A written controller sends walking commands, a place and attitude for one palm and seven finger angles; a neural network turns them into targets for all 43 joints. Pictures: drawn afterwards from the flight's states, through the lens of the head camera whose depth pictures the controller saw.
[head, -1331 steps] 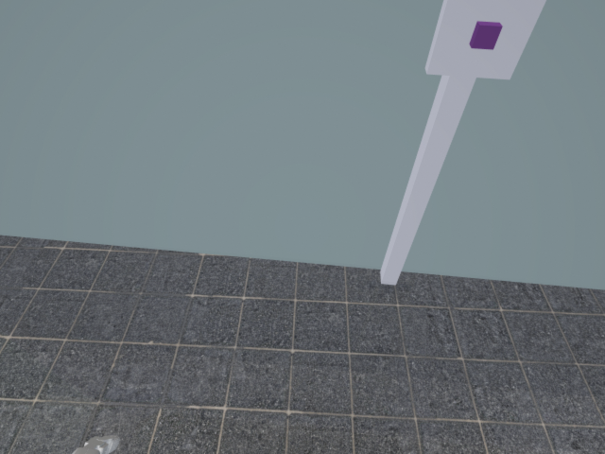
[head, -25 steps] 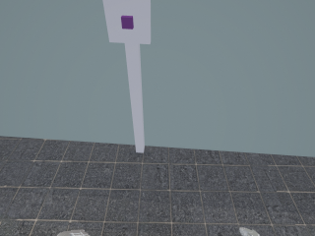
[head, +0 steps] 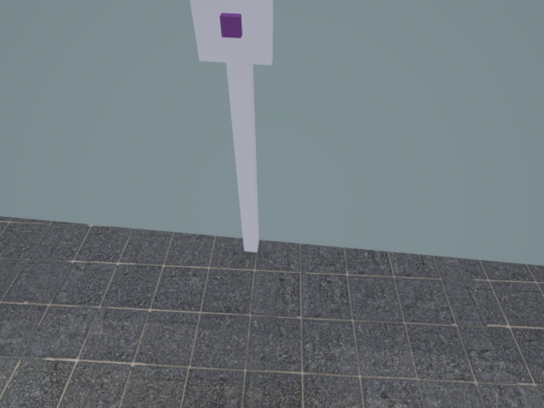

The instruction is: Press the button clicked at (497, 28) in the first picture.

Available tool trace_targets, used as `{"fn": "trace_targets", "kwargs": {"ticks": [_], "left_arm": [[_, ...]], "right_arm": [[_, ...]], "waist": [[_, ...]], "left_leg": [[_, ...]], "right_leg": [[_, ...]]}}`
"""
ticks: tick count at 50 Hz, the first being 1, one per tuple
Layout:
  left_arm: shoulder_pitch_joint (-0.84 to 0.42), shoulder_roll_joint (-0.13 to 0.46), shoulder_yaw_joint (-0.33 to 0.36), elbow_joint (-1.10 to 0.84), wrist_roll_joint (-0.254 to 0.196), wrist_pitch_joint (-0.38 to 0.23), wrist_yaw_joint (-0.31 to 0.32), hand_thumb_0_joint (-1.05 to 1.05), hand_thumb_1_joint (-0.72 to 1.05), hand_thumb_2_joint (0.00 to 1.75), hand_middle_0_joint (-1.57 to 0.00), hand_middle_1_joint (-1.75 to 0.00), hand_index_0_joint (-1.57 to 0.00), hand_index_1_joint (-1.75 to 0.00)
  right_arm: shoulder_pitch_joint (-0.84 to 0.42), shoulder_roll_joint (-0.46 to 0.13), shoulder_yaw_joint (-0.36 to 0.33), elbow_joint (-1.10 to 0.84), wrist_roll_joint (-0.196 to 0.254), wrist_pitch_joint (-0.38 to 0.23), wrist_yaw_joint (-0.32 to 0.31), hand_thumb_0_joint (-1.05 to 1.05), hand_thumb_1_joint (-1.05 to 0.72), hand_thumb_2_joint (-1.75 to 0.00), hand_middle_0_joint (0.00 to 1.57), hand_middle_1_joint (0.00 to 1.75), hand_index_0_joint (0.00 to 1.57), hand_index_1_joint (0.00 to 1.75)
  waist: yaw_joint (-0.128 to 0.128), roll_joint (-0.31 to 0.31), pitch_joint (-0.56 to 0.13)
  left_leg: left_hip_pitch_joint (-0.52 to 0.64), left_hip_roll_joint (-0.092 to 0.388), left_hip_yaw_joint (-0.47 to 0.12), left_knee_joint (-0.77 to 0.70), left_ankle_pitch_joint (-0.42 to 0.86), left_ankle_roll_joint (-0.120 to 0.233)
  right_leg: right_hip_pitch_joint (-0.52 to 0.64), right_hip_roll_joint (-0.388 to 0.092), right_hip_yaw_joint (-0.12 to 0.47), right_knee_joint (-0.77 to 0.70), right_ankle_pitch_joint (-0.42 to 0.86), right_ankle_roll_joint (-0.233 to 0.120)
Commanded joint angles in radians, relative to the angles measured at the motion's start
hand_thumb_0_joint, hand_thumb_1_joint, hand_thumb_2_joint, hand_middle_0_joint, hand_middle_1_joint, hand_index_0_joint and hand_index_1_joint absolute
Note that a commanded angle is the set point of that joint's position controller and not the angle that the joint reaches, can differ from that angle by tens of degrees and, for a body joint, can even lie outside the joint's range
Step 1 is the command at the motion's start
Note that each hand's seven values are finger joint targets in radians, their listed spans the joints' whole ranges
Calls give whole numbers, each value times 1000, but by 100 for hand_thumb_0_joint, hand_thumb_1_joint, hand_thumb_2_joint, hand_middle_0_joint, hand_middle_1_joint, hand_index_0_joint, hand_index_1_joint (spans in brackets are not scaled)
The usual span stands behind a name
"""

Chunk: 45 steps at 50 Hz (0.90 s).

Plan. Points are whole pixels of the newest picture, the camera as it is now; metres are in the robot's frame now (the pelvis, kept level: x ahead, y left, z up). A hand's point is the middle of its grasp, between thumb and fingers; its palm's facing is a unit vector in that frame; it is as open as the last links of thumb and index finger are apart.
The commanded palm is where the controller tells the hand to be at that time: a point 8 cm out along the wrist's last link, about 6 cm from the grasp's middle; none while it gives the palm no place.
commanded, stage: let the arm hang, fingers relaxed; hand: left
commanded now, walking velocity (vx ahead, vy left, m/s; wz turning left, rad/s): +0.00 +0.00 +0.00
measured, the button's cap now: (231, 25) +0.84 +0.14 +0.20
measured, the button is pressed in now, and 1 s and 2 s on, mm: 0 0 0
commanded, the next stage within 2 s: stand and wait in 0.36 s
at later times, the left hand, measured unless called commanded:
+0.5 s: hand out of the picture +0.09 +0.20 -0.16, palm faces -0.01 -0.96 -0.29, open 7.4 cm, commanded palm none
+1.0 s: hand out of the picture +0.11 +0.19 -0.15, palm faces -0.04 -0.95 -0.31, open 7.4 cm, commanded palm none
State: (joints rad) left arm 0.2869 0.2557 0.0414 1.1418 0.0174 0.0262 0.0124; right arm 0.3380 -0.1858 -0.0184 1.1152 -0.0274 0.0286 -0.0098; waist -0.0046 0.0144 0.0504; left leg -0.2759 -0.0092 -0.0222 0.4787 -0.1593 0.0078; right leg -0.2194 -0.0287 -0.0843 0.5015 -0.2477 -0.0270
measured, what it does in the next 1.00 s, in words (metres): shifts its weight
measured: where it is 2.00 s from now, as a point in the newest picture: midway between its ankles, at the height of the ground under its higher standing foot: outside the picture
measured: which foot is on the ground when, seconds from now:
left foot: down 0.00-1.00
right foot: down 0.00-1.00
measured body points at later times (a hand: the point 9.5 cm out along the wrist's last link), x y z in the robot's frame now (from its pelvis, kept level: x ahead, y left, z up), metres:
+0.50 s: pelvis +0.03 -0.02 +0.01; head +0.04 -0.03 +0.46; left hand +0.09 +0.25 -0.13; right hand +0.08 -0.29 -0.15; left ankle +0.07 +0.11 -0.74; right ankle +0.03 -0.12 -0.74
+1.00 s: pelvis +0.05 -0.03 +0.01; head +0.07 -0.04 +0.46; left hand +0.11 +0.24 -0.13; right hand +0.09 -0.30 -0.15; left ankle +0.07 +0.11 -0.74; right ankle +0.03 -0.12 -0.74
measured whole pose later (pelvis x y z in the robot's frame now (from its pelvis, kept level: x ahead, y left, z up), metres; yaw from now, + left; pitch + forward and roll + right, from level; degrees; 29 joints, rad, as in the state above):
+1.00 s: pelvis +0.05 -0.03 +0.01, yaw -2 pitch -2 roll +0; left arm 0.14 0.26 0.02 1.15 0.01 -0.01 0.02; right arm 0.15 -0.27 -0.01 1.13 -0.02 0.01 -0.01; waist -0.01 0.03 0.07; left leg -0.14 0.04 -0.01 0.35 -0.17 -0.04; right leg -0.09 0.03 -0.06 0.35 -0.23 -0.05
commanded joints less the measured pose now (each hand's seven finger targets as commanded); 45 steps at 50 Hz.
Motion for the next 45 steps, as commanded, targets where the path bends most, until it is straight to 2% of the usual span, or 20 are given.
{"fn": "trace_targets", "kwargs": {"ticks": [1, 3, 7, 9, 11, 14, 18, 20, 24, 29, 31, 34, 45], "left_arm": [[28, 138, 20, -38, -3, -29, 5, 0, 90, 90, -20, -30, -20, -30], [-8, 146, 21, -45, -2, -30, 5, 0, 90, 90, -20, -30, -20, -30], [-57, 152, 21, -57, -2, -36, 6, 0, 90, 90, -20, -30, -20, -30], [-73, 161, 22, -65, -2, -40, 6, 0, 90, 90, -20, -30, -20, -30], [-93, 162, 20, -66, -3, -43, 5, 0, 90, 90, -20, -30, -20, -30], [-105, 165, 20, -68, -4, -47, 5, 0, 90, 90, -20, -30, -20, -30], [-122, 169, 17, -60, -6, -53, 6, 0, 90, 90, -20, -30, -20, -30], [-129, 170, 14, -57, -7, -53, 7, 0, 90, 90, -20, -30, -20, -30], [-135, 181, 13, -54, -7, -54, 8, 0, 90, 90, -20, -30, -20, -30], [-145, 190, 11, -48, -7, -53, 8, 0, 90, 90, -20, -30, -20, -30], [-145, 191, 10, -44, -8, -54, 9, 0, 90, 90, -20, -30, -20, -30], [-144, 197, 10, -44, -9, -54, 10, 0, 90, 90, -20, -30, -20, -30], [-144, 199, 10, -41, -9, -57, 14, 0, 90, 90, -20, -30, -20, -30]], "right_arm": [[-30, -166, -35, -49, 3, -28, -13, 0, -90, -90, 20, 30, 20, 30], [-40, -163, -36, -44, 3, -25, -11, 0, -90, -90, 20, 30, 20, 30], [-60, -158, -36, -45, 3, -24, -8, 0, -90, -90, 20, 30, 20, 30], [-73, -166, -37, -48, 6, -27, -6, 0, -90, -90, 20, 30, 20, 30], [-95, -174, -34, -48, 5, -30, -7, 0, -90, -90, 20, 30, 20, 30], [-124, -191, -32, -49, 8, -36, -9, 0, -90, -90, 20, 30, 20, 30], [-151, -206, -28, -46, 9, -41, -12, 0, -90, -90, 20, 30, 20, 30], [-167, -209, -27, -42, 10, -38, -12, 0, -90, -90, 20, 30, 20, 30], [-180, -223, -26, -41, 11, -36, -12, 0, -90, -90, 20, 30, 20, 30], [-193, -232, -24, -37, 11, -33, -12, 0, -90, -90, 20, 30, 20, 30], [-190, -231, -22, -33, 11, -34, -12, 0, -90, -90, 20, 30, 20, 30], [-196, -241, -22, -35, 13, -33, -13, 0, -90, -90, 20, 30, 20, 30], [-192, -239, -22, -29, 12, -33, -15, 0, -90, -90, 20, 30, 20, 30]], "waist": [[23, 15, 50], [14, 16, 68], [1, -19, 73], [-1, -15, 41], [0, -15, 39], [3, 29, 3], [2, -10, -42], [2, -6, -26], [0, -6, -53], [0, -8, -34], [0, -7, -56], [1, -12, -51], [-1, -15, -54]], "left_leg": [[-56, 91, -142, -198, -229, 41], [-35, 81, -122, -180, -205, 33], [16, 72, -88, -138, -129, 23], [40, 75, -82, -124, -79, 21], [46, 81, -80, -125, -31, 19], [69, 99, -91, -138, 44, 20], [104, 108, -79, -135, 130, 17], [109, 108, -70, -134, 125, 14], [138, 112, -67, -136, 125, 12], [142, 114, -57, -145, 116, 7], [154, 117, -56, -145, 137, 8], [157, 117, -53, -147, 132, 6], [174, 122, -41, -150, 147, 2]], "right_leg": [[2, -70, 104, -148, -170, -48], [-29, -77, 112, -169, -191, -46], [-65, -93, 127, -203, -195, -50], [-47, -94, 132, -202, -158, -48], [-33, -97, 130, -201, -114, -45], [11, -87, 120, -175, -12, -37], [66, -98, 116, -173, 128, -31], [57, -102, 117, -185, 136, -31], [70, -100, 127, -199, 142, -31], [67, -98, 130, -217, 141, -29], [89, -101, 131, -214, 175, -28], [88, -98, 132, -220, 176, -28], [107, -100, 134, -227, 239, -24]]}}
